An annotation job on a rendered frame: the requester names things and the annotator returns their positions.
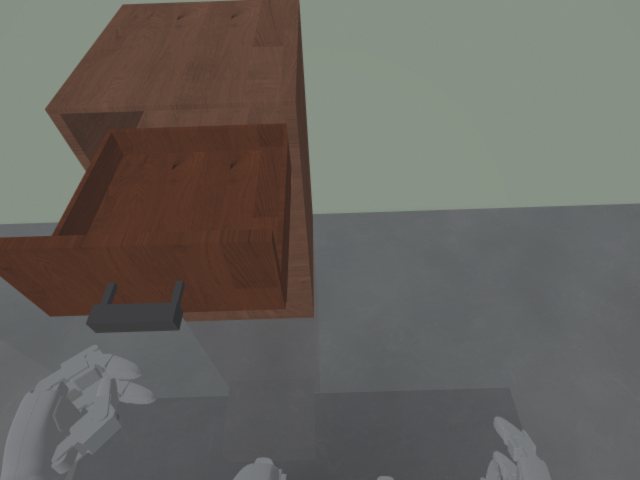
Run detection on left robot hand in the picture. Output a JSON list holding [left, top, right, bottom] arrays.
[[0, 345, 157, 480]]

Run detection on right robot hand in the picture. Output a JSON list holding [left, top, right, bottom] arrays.
[[480, 416, 553, 480]]

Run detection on cabinet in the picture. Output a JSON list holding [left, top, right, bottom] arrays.
[[45, 0, 314, 322]]

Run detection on handle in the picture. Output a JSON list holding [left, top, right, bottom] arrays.
[[86, 281, 185, 333]]

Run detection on drawer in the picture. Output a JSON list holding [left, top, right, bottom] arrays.
[[0, 123, 291, 317]]

